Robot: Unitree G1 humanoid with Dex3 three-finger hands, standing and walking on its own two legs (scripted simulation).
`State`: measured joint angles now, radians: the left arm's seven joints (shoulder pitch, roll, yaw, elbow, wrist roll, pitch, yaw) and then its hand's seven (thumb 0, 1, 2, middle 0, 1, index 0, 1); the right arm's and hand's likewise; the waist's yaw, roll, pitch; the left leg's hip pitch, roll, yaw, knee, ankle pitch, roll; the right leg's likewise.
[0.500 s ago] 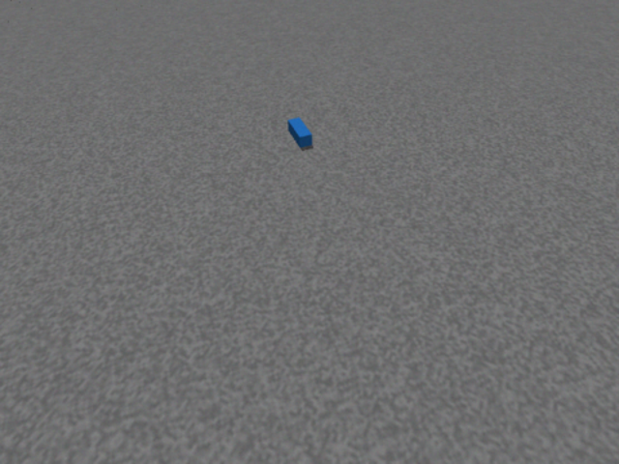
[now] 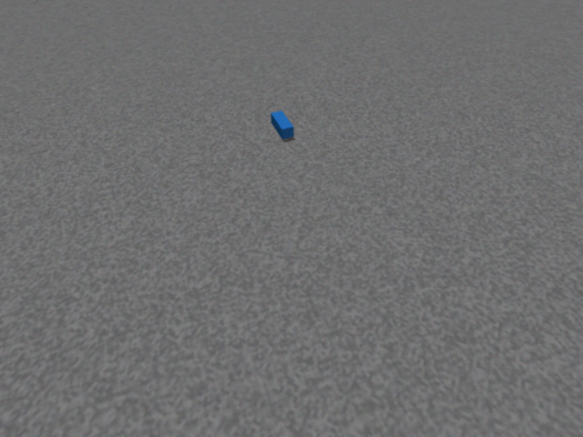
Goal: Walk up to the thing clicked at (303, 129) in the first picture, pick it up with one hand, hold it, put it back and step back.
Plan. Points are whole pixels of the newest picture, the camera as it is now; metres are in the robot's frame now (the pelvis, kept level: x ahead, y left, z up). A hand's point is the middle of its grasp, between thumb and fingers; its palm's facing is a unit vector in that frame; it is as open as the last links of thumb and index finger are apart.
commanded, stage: stand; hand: left
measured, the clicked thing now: (282, 124) +1.98 +0.14 -0.75
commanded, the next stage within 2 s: walk up in 0.62 s
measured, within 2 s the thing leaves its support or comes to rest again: neither
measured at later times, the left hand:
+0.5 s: hand out of the picture +0.07 +0.25 -0.16, palm faces -0.03 -0.94 -0.34, open 7.4 cm
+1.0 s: hand (127, 431) +0.18 +0.27 -0.13, palm faces -0.18 -0.81 -0.55, open 7.4 cm
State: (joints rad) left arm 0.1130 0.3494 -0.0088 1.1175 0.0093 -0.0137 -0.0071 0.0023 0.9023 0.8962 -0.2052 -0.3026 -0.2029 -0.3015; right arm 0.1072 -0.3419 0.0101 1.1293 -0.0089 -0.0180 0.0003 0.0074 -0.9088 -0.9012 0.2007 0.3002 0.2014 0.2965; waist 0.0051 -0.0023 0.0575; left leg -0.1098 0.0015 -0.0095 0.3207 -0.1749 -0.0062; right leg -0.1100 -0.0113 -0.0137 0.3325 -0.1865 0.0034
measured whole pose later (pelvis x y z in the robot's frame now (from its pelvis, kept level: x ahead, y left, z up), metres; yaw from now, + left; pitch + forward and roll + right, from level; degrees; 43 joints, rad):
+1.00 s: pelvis +0.08 -0.04 -0.04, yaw -15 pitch -2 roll -2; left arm 0.34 0.47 0.07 0.95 0.00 -0.08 -0.01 0.00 0.90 0.90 -0.20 -0.30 -0.20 -0.30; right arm 0.12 -0.49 -0.10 0.88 -0.06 0.04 0.13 0.01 -0.91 -0.90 0.20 0.30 0.20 0.30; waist 0.03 0.14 0.02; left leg -0.44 0.05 -0.03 1.14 -0.47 0.00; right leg -0.32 -0.04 -0.12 0.71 -0.36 -0.02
